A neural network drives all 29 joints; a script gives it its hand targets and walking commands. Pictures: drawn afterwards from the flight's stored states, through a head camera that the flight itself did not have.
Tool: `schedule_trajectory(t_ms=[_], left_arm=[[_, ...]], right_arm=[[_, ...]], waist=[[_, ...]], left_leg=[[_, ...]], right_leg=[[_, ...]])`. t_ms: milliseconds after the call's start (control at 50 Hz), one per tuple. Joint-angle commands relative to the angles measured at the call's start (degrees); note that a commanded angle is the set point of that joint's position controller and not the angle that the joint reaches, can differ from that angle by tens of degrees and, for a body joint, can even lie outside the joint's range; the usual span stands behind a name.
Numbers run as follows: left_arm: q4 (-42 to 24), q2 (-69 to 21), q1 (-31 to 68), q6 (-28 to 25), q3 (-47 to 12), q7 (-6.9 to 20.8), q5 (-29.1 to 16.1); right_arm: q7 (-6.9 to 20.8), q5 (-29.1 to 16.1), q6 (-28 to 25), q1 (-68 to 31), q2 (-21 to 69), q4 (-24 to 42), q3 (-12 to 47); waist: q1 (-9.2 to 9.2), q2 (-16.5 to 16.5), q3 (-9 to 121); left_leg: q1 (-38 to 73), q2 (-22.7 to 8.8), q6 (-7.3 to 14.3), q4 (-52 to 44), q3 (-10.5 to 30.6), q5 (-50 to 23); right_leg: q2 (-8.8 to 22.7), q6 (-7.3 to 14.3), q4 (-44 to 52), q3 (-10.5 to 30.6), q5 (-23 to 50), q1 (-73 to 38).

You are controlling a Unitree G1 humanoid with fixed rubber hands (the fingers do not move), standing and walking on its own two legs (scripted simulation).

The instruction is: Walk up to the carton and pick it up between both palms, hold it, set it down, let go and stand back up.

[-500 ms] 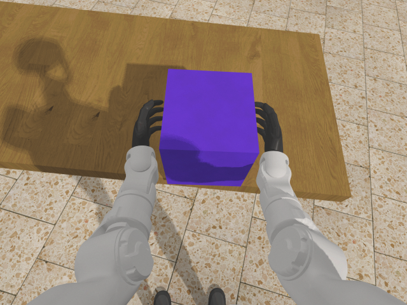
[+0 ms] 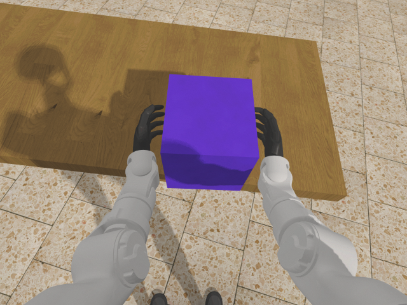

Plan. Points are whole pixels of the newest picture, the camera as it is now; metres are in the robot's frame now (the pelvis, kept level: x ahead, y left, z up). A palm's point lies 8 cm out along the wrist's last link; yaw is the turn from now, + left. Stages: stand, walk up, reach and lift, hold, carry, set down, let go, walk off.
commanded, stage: reach and lift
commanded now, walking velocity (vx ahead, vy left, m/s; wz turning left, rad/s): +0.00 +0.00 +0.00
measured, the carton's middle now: (207, 136) +0.44 +0.00 +0.00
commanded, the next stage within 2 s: none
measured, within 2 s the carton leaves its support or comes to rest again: leaves its support in 0.36 s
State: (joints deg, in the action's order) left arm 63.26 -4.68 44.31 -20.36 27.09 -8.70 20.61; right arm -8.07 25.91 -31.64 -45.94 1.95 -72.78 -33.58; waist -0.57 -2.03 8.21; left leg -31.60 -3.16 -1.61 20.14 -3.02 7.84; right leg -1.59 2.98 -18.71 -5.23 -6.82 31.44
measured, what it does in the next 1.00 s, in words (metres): stands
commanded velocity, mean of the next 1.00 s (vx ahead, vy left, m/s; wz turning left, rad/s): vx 0.00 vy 0.00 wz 0.00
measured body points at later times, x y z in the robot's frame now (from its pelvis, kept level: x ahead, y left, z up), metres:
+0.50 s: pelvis -0.01 +0.01 +0.00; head +0.04 +0.01 +0.44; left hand +0.40 +0.14 +0.04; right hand +0.40 -0.13 +0.03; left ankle -0.01 +0.14 -0.74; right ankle +0.00 -0.08 -0.74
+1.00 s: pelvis -0.02 +0.01 +0.01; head -0.04 +0.03 +0.46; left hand +0.39 +0.15 +0.13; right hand +0.39 -0.11 +0.12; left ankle -0.01 +0.14 -0.74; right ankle +0.00 -0.08 -0.74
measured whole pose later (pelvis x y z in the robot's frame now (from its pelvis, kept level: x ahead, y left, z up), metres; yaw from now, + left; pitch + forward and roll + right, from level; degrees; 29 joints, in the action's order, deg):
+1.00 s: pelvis -0.02 +0.01 +0.01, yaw +1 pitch -1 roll -1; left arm 49.4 -1.8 45.8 10.3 18.0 -7.9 14.2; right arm -11.4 1.3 -1.4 -45.7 2.1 -60.0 -14.2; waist -1.2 -2.9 2.1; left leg -10.6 -2.5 -1.0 20.2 -2.4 9.1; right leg -1.1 2.1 -17.2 -5.7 -7.5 9.3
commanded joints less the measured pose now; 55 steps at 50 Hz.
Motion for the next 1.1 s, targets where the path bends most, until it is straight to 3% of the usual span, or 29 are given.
schedule_trajectory(t_ms=[0, 80, 140, 340, 440, 560, 660, 820, 920, 1080], left_arm=[[-3.3, -30.78, 36.16, -3.41, -16.33, 7.32, 2.79], [-3.66, -30.79, 38.32, -2.92, -18.02, 7.13, 0.68], [-3.24, -29.86, 39.48, -2.7, -17.94, 7.23, -0.64], [-5.64, -31.92, 44.75, -1.57, -23.61, 6.6, -6.61], [-5.92, -33.98, 45.57, -0.12, -26.68, 6.6, -9.9], [-11.59, -35.51, 48.77, 1.91, -30.29, 6.72, -12.54], [-11.25, -34.84, 48.44, 7.09, -28.42, 7.93, -12.04], [-15.69, -34.58, 45.97, 18.95, -24.56, 9.8, -9.22], [-23.95, -33.81, 42.43, 26.88, -24.66, 10.95, -7.43], [-36.15, -36.22, 36.36, 34.12, -32.51, 12.77, -9.44]], right_arm=[[10.43, 6.57, -3.48, -34.8, 29.37, -0.09, 17.06], [10.53, 5.15, -2.02, -35.76, 29.24, -0.3, 18.25], [10.43, 3.75, -0.72, -36.1, 30.33, 0.23, 19.67], [10.09, -2.48, 3.74, -38.29, 33.52, 2.83, 25.2], [9.6, -7.48, 6.12, -42.23, 34.42, 8.63, 30.0], [8.4, -13.15, 10.66, -42.78, 36.66, 13.36, 35.16], [7.49, -16.62, 16.11, -45.05, 36.6, 16.53, 36.17], [7.71, -20.97, 23.53, -48.16, 34.04, 22.09, 33.56], [7.36, -23.49, 27.29, -44.93, 31.68, 25.01, 33.43], [5.38, -28.15, 28.51, -45.53, 32.3, 40.48, 41.56]], waist=[[1.11, 1.17, 44.37], [0.71, 1.91, 45.65], [1.42, 1.23, 45.15], [0.47, 2.65, 47.75], [0.87, 2.37, 47.85], [-0.12, 2.59, 46.27], [-0.09, 0.62, 36.59], [0.4, 0.83, 26.57], [-0.92, 2.4, 23.57], [-2.18, 3.84, 26.48]], left_leg=[[6.05, 2.26, 0.79, 0.61, -3.11, -14.66], [6.73, 2.32, 0.51, 0.93, -2.87, -13.76], [5.16, 2.79, 1.1, 0.98, -3.14, -10.86], [9.38, 3.08, -0.13, 3.33, -1.76, -12.83], [12.2, 3.23, -0.53, 5.13, -0.67, -15.07], [16.74, 3.35, -1.21, 5.97, 0.59, -16.56], [16.57, 3.81, -0.02, 3.14, 0.69, -9.0], [22.55, 3.72, 0.57, -0.89, 0.19, -4.72], [27.94, 3.96, 0.08, -1.6, 0.1, -7.68], [33.45, 4.69, -0.59, 0.69, 1.57, -15.82]], right_leg=[[1.27, -3.66, -7.96, 1.26, 38.55, -33.84], [1.1, -3.45, -8.06, 1.26, 36.67, -32.68], [1.32, -3.9, -8.09, 2.06, 34.94, -33.52], [0.28, -3.65, -8.84, 2.02, 33.32, -31.8], [-0.42, -3.71, -8.73, 2.03, 32.12, -30.6], [-1.01, -3.75, -8.15, 2.29, 30.39, -30.16], [-0.28, -3.91, -5.15, 3.28, 22.37, -31.89], [0.09, -3.58, -0.1, 2.87, 12.17, -33.26], [-0.14, -4.02, 1.44, 2.01, 12.98, -35.57], [-0.51, -5.26, 1.21, 0.84, 18.82, -38.01]])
